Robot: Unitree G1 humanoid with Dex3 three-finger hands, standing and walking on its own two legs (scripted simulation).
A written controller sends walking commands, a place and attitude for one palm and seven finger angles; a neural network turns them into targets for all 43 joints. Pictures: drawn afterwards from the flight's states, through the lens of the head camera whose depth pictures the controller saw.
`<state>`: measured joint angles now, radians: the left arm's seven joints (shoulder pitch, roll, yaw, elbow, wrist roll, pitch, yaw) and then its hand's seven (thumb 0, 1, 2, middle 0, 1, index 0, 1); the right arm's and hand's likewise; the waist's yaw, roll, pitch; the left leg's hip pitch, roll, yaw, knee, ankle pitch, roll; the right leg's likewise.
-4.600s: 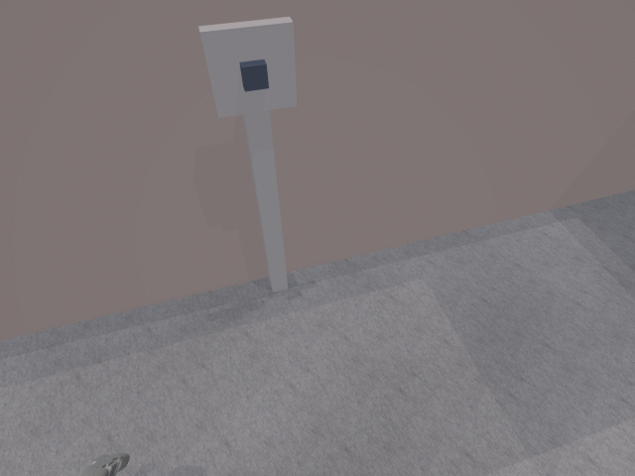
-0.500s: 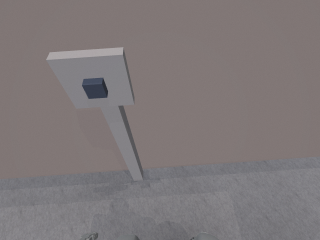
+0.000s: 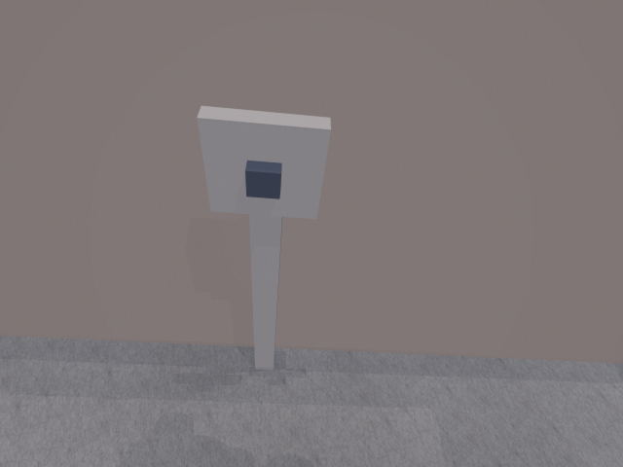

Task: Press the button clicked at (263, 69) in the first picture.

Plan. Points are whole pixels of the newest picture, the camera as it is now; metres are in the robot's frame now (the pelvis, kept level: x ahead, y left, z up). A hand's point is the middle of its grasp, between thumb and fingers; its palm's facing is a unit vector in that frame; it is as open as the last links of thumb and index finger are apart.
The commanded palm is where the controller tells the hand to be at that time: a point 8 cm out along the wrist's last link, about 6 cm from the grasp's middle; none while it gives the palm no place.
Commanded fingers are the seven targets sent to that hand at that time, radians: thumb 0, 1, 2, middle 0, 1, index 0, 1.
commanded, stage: come to a stop and stand still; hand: left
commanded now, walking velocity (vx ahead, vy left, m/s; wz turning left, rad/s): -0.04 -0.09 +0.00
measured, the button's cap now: (264, 178) +0.49 +0.12 +0.09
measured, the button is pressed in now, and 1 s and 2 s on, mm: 0 0 0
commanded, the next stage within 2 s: look again from close up in 0.70 s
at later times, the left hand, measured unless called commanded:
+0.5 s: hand out of the picture +0.00 +0.12 -0.17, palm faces +0.00 -0.98 -0.22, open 7.3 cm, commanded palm none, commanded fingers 0.00 0.90 0.90 -0.20 -0.30 -0.20 -0.30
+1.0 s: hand out of the picture -0.01 +0.13 -0.18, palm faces +0.06 -0.98 -0.20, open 7.4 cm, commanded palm none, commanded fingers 0.00 0.90 0.90 -0.20 -0.30 -0.20 -0.30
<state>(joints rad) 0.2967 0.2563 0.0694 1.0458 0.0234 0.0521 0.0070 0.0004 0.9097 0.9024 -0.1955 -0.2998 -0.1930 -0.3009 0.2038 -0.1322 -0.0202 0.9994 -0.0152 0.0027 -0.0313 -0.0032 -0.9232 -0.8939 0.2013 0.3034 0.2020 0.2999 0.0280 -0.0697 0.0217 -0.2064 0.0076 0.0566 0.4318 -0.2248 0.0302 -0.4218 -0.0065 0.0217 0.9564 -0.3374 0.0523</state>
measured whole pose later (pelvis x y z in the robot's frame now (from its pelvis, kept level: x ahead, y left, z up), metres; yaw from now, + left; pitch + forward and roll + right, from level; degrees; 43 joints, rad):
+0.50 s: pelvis -0.01 -0.05 +0.00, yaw -1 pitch -2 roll +0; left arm 0.26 0.15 0.01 1.13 0.01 0.00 0.04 0.01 0.94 0.90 -0.20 -0.30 -0.20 -0.30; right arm 0.33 -0.12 -0.01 1.19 -0.01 0.01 -0.03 0.00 -0.91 -0.89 0.20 0.30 0.20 0.30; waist -0.03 0.02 0.02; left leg -0.18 0.08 0.05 0.41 -0.19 -0.05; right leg -0.12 0.04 -0.06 0.41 -0.27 -0.06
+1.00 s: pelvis -0.01 -0.04 -0.01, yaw +1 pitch -2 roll +0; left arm 0.33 0.14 0.01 1.05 0.02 -0.01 0.04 0.00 0.90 0.90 -0.20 -0.30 -0.20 -0.30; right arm 0.26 -0.19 -0.03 1.03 -0.01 0.00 -0.04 0.00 -0.91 -0.89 0.20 0.30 0.20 0.30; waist 0.00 0.02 0.02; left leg -0.25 0.05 0.02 0.55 -0.27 -0.03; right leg -0.15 0.02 -0.09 0.51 -0.34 -0.04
